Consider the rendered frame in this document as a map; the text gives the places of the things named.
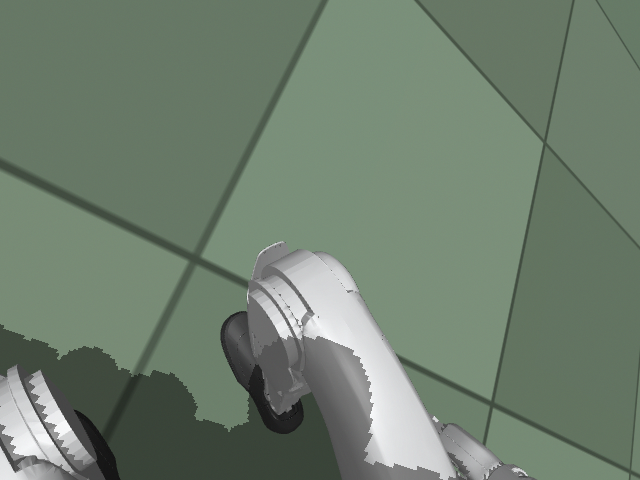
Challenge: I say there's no left robot foot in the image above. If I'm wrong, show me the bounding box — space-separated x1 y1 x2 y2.
73 409 120 480

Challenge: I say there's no right robot arm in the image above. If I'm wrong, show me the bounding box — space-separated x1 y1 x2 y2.
487 464 537 480

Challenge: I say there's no right robot foot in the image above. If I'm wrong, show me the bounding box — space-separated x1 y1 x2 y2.
220 311 304 434

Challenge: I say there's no right robot hand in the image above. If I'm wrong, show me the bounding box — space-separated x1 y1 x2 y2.
428 413 505 480

